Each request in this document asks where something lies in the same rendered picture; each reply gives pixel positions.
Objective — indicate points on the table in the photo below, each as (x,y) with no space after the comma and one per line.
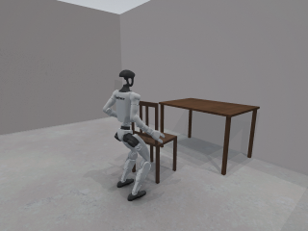
(214,108)

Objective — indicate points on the robot left thigh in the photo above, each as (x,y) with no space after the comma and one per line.
(133,155)

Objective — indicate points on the chair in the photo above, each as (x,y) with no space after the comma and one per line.
(150,141)

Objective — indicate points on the robot left forearm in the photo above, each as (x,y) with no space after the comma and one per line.
(113,113)

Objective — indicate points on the robot right forearm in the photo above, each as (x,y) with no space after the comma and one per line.
(142,126)

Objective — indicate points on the robot torso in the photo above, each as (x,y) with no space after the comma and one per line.
(123,111)

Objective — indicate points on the robot right hand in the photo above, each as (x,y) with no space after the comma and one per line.
(156,136)

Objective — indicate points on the robot left upper arm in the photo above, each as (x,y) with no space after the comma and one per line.
(107,108)

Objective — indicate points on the robot right upper arm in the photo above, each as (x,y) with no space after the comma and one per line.
(135,100)

